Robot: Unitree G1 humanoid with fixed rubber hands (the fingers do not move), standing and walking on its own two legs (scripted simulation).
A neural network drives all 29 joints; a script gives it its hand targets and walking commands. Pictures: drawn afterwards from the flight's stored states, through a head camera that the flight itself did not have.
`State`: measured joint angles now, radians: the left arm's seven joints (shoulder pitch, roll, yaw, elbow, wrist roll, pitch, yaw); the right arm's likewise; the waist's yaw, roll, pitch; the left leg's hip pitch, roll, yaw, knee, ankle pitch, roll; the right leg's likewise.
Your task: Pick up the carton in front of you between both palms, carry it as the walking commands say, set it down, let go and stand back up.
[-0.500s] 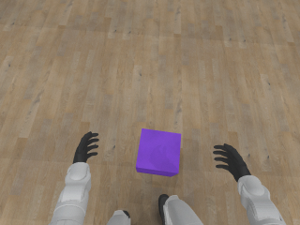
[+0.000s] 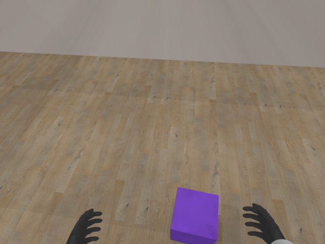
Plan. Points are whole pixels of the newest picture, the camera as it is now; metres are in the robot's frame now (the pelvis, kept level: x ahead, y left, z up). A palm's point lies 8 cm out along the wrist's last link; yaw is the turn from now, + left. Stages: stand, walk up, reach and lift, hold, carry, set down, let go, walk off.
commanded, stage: let go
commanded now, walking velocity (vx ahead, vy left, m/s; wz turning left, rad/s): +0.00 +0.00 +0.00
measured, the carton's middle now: (193, 218) +0.36 -0.12 -0.65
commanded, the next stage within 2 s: stand in 0.34 s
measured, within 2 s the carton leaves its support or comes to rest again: neither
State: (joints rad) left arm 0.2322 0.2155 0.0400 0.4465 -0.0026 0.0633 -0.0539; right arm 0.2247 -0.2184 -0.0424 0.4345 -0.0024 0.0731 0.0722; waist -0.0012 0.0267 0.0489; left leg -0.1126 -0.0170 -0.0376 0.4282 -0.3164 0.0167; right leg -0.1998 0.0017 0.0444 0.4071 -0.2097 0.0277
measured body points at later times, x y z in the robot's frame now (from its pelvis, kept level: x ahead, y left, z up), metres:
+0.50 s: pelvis -0.01 -0.02 -0.01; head -0.01 -0.04 +0.44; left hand +0.13 +0.26 -0.09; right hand +0.14 -0.30 -0.10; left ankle -0.06 +0.11 -0.74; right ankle +0.00 -0.14 -0.74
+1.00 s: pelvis +0.00 -0.04 +0.00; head +0.01 -0.05 +0.45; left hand +0.12 +0.27 -0.10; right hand +0.15 -0.32 -0.12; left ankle -0.06 +0.11 -0.74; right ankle +0.00 -0.14 -0.74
